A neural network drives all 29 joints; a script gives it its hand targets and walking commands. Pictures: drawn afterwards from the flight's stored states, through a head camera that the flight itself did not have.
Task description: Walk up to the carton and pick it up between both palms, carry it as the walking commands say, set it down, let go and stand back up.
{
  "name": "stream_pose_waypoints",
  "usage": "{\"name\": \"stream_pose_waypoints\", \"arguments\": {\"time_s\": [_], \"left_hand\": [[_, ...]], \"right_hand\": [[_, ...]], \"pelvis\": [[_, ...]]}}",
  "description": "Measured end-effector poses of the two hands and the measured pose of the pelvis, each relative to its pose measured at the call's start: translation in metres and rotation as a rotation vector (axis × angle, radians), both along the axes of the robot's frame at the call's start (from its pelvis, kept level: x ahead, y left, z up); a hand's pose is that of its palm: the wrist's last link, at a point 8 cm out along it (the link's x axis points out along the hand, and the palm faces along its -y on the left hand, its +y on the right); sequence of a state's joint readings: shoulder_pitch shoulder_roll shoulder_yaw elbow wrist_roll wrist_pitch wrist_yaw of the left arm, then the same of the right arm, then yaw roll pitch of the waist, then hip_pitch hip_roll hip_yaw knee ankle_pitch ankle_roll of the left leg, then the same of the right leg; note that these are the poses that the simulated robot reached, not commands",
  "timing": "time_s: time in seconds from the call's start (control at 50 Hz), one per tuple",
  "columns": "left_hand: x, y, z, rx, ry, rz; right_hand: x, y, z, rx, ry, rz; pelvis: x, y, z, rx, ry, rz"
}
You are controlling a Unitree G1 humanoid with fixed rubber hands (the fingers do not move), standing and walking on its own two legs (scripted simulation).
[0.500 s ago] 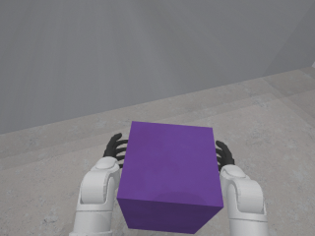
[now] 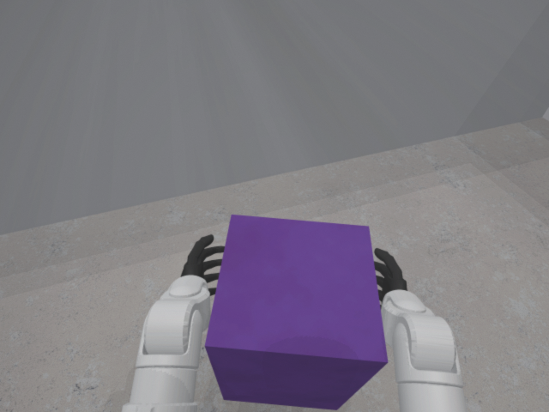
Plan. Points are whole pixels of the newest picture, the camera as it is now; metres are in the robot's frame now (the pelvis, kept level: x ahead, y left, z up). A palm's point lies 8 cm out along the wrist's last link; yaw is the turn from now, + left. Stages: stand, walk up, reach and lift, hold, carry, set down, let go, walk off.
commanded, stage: carry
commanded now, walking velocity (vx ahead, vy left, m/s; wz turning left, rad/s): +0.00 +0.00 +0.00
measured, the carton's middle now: (289, 321) +0.25 +0.00 -0.01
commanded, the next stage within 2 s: none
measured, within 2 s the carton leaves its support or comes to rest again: neither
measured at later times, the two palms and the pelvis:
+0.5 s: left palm (195, 287) +0.27 +0.14 +0.05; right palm (391, 301) +0.26 -0.14 +0.04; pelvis +0.00 +0.00 +0.00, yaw +0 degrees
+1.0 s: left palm (186, 280) +0.26 +0.14 +0.08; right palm (396, 294) +0.25 -0.14 +0.08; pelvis -0.01 +0.00 +0.00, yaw +0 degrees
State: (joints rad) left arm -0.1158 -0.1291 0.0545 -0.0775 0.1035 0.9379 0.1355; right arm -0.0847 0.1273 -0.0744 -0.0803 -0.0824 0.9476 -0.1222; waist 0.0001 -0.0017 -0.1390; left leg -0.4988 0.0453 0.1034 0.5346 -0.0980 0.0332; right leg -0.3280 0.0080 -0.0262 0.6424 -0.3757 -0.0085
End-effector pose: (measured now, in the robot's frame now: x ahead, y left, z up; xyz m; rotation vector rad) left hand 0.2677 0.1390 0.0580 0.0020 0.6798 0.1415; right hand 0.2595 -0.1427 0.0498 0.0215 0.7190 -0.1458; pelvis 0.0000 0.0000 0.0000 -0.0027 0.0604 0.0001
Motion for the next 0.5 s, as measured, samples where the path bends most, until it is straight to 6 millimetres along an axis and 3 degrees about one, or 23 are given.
{"name": "stream_pose_waypoints", "arguments": {"time_s": [0.5], "left_hand": [[0.0016, 0.0008, -0.0066, -0.002, 0.007, -0.004]], "right_hand": [[0.0011, 0.0007, -0.0054, -0.008, 0.007, 0.002]], "pelvis": [[0.0003, 0.0009, 0.0000, -0.001, 0.000, 0.000]]}}
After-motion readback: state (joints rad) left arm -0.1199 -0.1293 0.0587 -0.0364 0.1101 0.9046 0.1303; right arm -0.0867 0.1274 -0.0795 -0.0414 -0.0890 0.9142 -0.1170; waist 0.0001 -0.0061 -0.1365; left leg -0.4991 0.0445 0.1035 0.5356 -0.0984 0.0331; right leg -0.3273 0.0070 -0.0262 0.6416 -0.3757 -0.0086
